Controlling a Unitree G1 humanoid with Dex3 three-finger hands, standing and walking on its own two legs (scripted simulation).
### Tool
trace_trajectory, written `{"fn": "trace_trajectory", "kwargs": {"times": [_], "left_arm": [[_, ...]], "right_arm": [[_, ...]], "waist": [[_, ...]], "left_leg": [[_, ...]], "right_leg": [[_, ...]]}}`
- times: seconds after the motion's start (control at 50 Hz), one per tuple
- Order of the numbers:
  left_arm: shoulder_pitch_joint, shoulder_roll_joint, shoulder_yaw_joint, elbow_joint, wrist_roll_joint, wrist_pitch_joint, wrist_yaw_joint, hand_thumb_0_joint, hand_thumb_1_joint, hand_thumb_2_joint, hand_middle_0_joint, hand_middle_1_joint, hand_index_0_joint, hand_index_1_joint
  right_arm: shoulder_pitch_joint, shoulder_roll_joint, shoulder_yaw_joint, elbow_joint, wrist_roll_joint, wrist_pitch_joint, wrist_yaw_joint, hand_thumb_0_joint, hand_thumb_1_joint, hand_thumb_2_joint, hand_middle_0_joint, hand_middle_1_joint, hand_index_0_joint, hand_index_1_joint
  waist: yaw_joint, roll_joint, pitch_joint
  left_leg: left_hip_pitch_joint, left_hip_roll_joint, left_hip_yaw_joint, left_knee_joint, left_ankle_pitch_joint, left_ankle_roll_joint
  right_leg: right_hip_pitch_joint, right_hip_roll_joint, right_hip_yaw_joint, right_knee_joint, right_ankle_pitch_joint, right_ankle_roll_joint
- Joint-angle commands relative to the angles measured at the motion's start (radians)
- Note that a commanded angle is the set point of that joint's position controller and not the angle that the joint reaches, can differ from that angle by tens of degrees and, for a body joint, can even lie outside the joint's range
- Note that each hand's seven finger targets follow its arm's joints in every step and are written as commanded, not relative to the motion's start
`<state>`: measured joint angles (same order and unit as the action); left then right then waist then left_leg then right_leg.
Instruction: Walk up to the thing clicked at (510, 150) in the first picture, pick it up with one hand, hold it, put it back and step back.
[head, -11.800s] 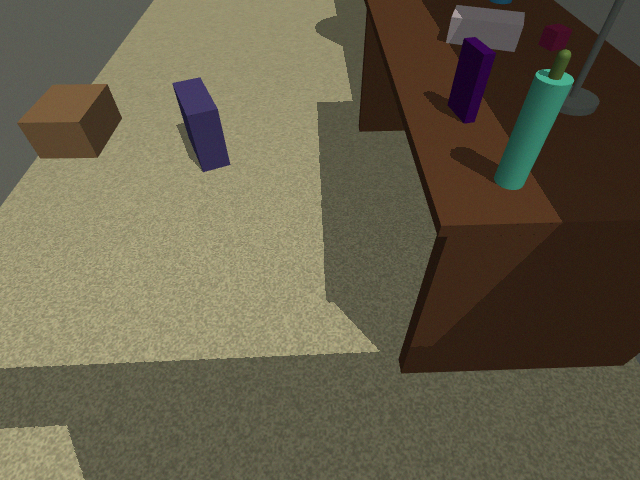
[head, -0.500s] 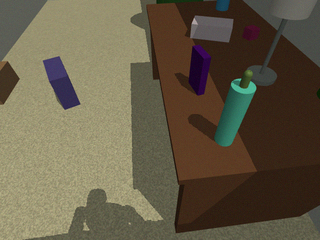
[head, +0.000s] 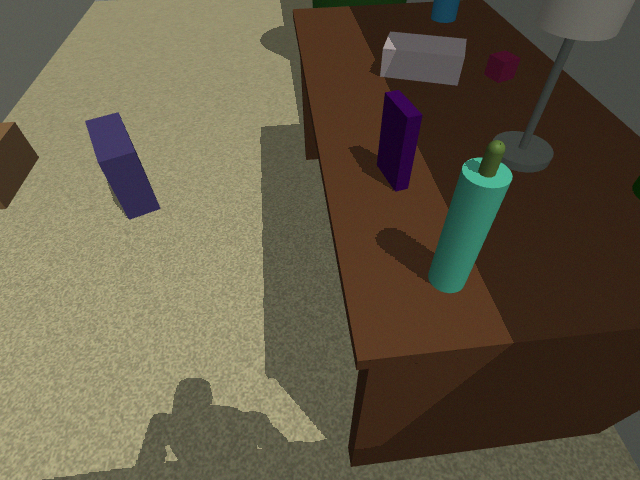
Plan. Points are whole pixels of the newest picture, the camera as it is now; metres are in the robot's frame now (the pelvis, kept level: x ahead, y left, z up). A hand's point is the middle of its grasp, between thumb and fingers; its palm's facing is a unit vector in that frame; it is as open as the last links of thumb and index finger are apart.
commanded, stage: rise first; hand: right
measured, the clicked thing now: (467, 222) +0.46 -0.20 +0.06
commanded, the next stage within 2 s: go down in 1.78 s
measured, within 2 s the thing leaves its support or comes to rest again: neither
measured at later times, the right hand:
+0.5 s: hand (534, 461) +0.17 -0.25 -0.09, palm faces +0.21 +0.91 -0.36, open 15.2 cm
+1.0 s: hand (560, 424) +0.19 -0.24 +0.01, palm faces +0.28 +0.88 -0.38, open 17.5 cm
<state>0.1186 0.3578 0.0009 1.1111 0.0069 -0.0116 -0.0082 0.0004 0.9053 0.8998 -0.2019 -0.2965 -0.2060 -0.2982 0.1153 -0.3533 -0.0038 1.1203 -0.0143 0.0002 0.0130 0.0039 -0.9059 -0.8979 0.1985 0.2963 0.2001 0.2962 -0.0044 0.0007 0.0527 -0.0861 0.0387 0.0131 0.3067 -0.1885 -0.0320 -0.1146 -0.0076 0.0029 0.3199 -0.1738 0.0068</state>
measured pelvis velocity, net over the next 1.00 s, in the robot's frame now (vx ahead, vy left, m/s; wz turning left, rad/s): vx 0.01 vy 0.01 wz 0.00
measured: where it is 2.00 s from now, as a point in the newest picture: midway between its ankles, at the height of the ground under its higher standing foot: outside the picture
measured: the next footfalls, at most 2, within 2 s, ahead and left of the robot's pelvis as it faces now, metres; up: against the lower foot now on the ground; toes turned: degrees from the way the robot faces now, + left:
none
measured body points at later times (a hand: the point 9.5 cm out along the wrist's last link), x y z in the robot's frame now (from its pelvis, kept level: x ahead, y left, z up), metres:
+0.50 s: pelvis +0.00 +0.01 -0.01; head +0.02 +0.01 +0.44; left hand +0.15 +0.28 -0.11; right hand +0.16 -0.30 -0.07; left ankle -0.01 +0.14 -0.75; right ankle +0.00 -0.12 -0.75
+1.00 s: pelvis +0.01 +0.01 -0.01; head +0.01 +0.03 +0.44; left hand +0.17 +0.28 -0.10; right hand +0.17 -0.29 +0.04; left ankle -0.01 +0.14 -0.75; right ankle +0.00 -0.12 -0.75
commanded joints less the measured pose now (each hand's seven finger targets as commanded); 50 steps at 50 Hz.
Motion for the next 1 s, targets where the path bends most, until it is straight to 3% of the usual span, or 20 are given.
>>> {"fn": "trace_trajectory", "kwargs": {"times": [0.0,0.04,0.06,0.08,0.12,0.14,0.18,0.22,0.24,0.28,0.36,0.42,0.46,0.5,0.56,0.68,0.82,0.86,0.9,0.98], "left_arm": [[-0.034,0.215,0.038,-0.055,0.002,-0.019,0.017,0.000,0.900,0.900,-0.200,-0.300,-0.200,-0.301],[-0.032,0.212,0.037,-0.054,0.001,-0.019,0.017,0.000,0.820,0.820,-0.120,-0.220,-0.120,-0.221],[-0.383,0.050,0.029,-0.405,-0.085,-0.126,0.026,0.000,0.740,0.740,-0.040,-0.140,-0.040,-0.141],[-0.336,0.074,0.016,-0.418,-0.104,-0.144,0.046,0.000,0.660,0.660,-0.025,-0.060,-0.013,-0.061],[-0.148,0.228,0.134,-0.256,-0.100,-0.117,0.076,0.000,0.500,0.500,-0.027,-0.041,-0.018,-0.052],[-0.162,0.233,0.150,-0.285,-0.095,-0.116,0.083,0.000,0.420,0.420,-0.028,-0.040,-0.022,-0.048],[-0.116,0.133,0.132,-0.232,-0.077,-0.119,0.087,0.000,0.260,0.260,-0.034,-0.044,-0.033,-0.046],[-0.016,0.161,0.205,-0.325,-0.048,-0.117,0.084,0.000,0.136,0.173,-0.043,-0.052,-0.052,-0.042],[0.083,0.094,0.174,-0.244,-0.045,-0.102,0.079,0.000,0.072,0.144,-0.048,-0.056,-0.061,-0.042],[0.022,0.118,0.186,-0.361,-0.040,-0.101,0.081,0.000,-0.022,0.106,-0.051,-0.053,-0.065,-0.037],[-0.035,0.020,0.129,-0.436,-0.047,-0.086,0.078,0.000,-0.255,0.069,-0.057,-0.054,-0.065,-0.046],[-0.087,0.052,0.146,-0.537,-0.042,-0.097,0.092,0.000,-0.443,0.052,-0.065,-0.055,-0.064,-0.056],[-0.059,0.040,0.133,-0.563,-0.041,-0.099,0.097,0.000,-0.512,0.040,-0.068,-0.059,-0.067,-0.060],[-0.045,0.060,0.144,-0.643,-0.038,-0.106,0.107,0.000,-0.534,0.033,-0.068,-0.060,-0.068,-0.059],[0.024,0.000,0.099,-0.674,-0.040,-0.108,0.108,0.000,-0.531,0.030,-0.064,-0.060,-0.067,-0.056],[0.136,0.003,0.139,-0.612,-0.039,-0.091,0.093,0.000,-0.523,0.018,-0.059,-0.054,-0.065,-0.047],[0.017,0.042,0.174,-0.660,-0.031,-0.100,0.085,0.000,-0.536,0.034,-0.058,-0.054,-0.060,-0.051],[0.024,-0.027,0.118,-0.646,-0.029,-0.101,0.079,0.000,-0.540,0.037,-0.058,-0.056,-0.059,-0.054],[0.015,0.026,0.169,-0.655,-0.027,-0.104,0.088,0.000,-0.542,0.039,-0.057,-0.055,-0.058,-0.054],[0.048,-0.018,0.140,-0.628,-0.023,-0.104,0.080,0.000,-0.544,0.041,-0.056,-0.054,-0.056,-0.054]], "right_arm": [[-0.034,-0.212,-0.041,-0.054,0.005,-0.025,-0.017,0.000,-0.900,-0.900,0.200,0.300,0.200,0.300],[-0.031,-0.212,-0.040,-0.053,0.004,-0.026,-0.018,0.000,-0.820,-0.820,0.120,0.220,0.120,0.220],[-0.381,-0.023,-0.001,-0.404,0.084,-0.103,-0.028,0.000,-0.740,-0.740,0.067,0.140,0.058,0.140],[-0.360,-0.060,-0.008,-0.448,0.116,-0.145,-0.049,0.000,-0.660,-0.660,0.068,0.060,0.059,0.060],[-0.176,-0.229,-0.130,-0.247,0.106,-0.123,-0.085,0.000,-0.500,-0.500,0.067,0.043,0.058,0.043],[-0.197,-0.248,-0.159,-0.280,0.099,-0.125,-0.093,0.000,-0.420,-0.420,0.065,0.043,0.057,0.043],[-0.180,-0.160,-0.138,-0.285,0.079,-0.136,-0.093,0.000,-0.260,-0.260,0.065,0.044,0.057,0.044],[0.012,-0.217,-0.241,-0.377,0.054,-0.127,-0.093,0.000,-0.134,-0.182,0.062,0.045,0.056,0.045],[0.119,-0.166,-0.219,-0.312,0.053,-0.112,-0.092,0.000,-0.076,-0.167,0.061,0.046,0.055,0.046],[0.039,-0.176,-0.227,-0.457,0.054,-0.115,-0.096,0.000,0.024,-0.141,0.058,0.047,0.054,0.047],[0.019,-0.115,-0.194,-0.606,0.061,-0.102,-0.092,0.000,0.263,-0.097,0.049,0.051,0.049,0.051],[-0.005,-0.108,-0.190,-0.721,0.059,-0.107,-0.099,0.000,0.396,-0.072,0.045,0.053,0.047,0.053],[0.020,-0.149,-0.225,-0.769,0.054,-0.116,-0.106,0.000,0.464,-0.059,0.043,0.054,0.046,0.054],[0.031,-0.139,-0.219,-0.872,0.056,-0.126,-0.109,0.000,0.491,-0.054,0.042,0.054,0.045,0.054],[0.108,-0.133,-0.234,-0.940,0.054,-0.134,-0.111,0.000,0.543,-0.048,0.039,0.056,0.044,0.056],[0.209,-0.116,-0.267,-1.020,0.061,-0.127,-0.091,0.000,0.578,-0.038,0.039,0.056,0.044,0.057],[0.186,-0.134,-0.301,-1.190,0.063,-0.148,-0.080,0.000,0.578,-0.038,0.041,0.056,0.045,0.056],[0.204,-0.102,-0.276,-1.234,0.061,-0.161,-0.076,0.000,0.570,-0.039,0.042,0.055,0.045,0.055],[0.229,-0.131,-0.311,-1.225,0.058,-0.170,-0.080,0.000,0.573,-0.038,0.042,0.056,0.045,0.056],[0.278,-0.102,-0.297,-1.271,0.054,-0.190,-0.073,0.000,0.579,-0.037,0.042,0.056,0.046,0.056]], "waist": [[0.002,0.010,-0.080],[0.003,0.007,-0.075],[0.021,-0.068,-0.091],[-0.016,-0.014,-0.136],[-0.002,0.026,-0.067],[0.002,0.000,-0.140],[0.002,-0.027,-0.205],[-0.014,0.004,-0.311],[-0.018,-0.021,-0.244],[-0.008,-0.036,-0.275],[-0.017,-0.034,-0.199],[-0.009,-0.018,-0.200],[-0.019,-0.023,-0.198],[-0.018,-0.014,-0.224],[-0.031,-0.012,-0.200],[-0.016,-0.033,-0.112],[-0.023,0.002,-0.131],[-0.034,-0.002,-0.125],[-0.031,0.010,-0.128],[-0.043,-0.008,-0.112]], "left_leg": [[0.012,0.101,-0.075,-0.039,0.126,0.043],[0.004,0.099,-0.072,-0.040,0.125,0.044],[-0.153,-0.035,0.025,0.075,0.081,0.035],[-0.078,-0.039,0.033,0.043,0.024,0.038],[-0.155,-0.036,0.037,0.062,-0.019,0.030],[-0.142,-0.032,0.035,0.093,0.018,0.031],[-0.151,-0.030,0.025,0.114,0.053,0.038],[-0.080,-0.038,0.030,0.119,0.150,0.038],[-0.088,-0.044,0.034,0.110,0.173,0.039],[-0.063,-0.050,0.036,0.100,0.221,0.037],[-0.082,-0.043,0.037,0.077,0.183,0.032],[-0.085,-0.044,0.036,0.066,0.133,0.036],[-0.071,-0.040,0.036,0.060,0.133,0.035],[-0.050,-0.039,0.036,0.065,0.163,0.034],[-0.031,-0.033,0.041,0.065,0.199,0.029],[-0.055,-0.033,0.045,0.058,0.216,0.025],[-0.034,-0.034,0.050,0.056,0.208,0.023],[-0.022,-0.028,0.048,0.049,0.200,0.021],[-0.017,-0.026,0.047,0.049,0.188,0.020],[-0.013,-0.029,0.051,0.051,0.181,0.026]], "right_leg": [[0.015,-0.122,0.089,-0.039,0.160,-0.029],[0.015,-0.122,0.090,-0.042,0.161,-0.027],[-0.103,-0.003,-0.029,0.060,0.067,-0.011],[-0.042,-0.012,-0.017,0.022,0.016,-0.006],[-0.109,0.002,-0.027,0.050,-0.024,-0.017],[-0.103,0.004,-0.030,0.075,0.015,-0.015],[-0.088,0.002,-0.030,0.104,0.066,-0.014],[-0.057,0.008,-0.034,0.106,0.151,-0.016],[-0.073,0.008,-0.035,0.090,0.178,-0.011],[-0.041,0.005,-0.035,0.084,0.226,-0.007],[-0.083,0.006,-0.042,0.072,0.171,-0.013],[-0.063,-0.002,-0.036,0.058,0.130,-0.014],[-0.050,0.003,-0.037,0.057,0.132,-0.015],[-0.015,0.002,-0.037,0.058,0.165,-0.015],[0.005,0.009,-0.042,0.059,0.201,-0.016],[0.000,0.011,-0.052,0.052,0.212,-0.018],[0.018,0.005,-0.040,0.049,0.214,-0.015],[0.018,0.011,-0.044,0.047,0.201,-0.018],[0.019,0.013,-0.044,0.048,0.192,-0.018],[0.016,0.011,-0.045,0.041,0.193,-0.016]]}}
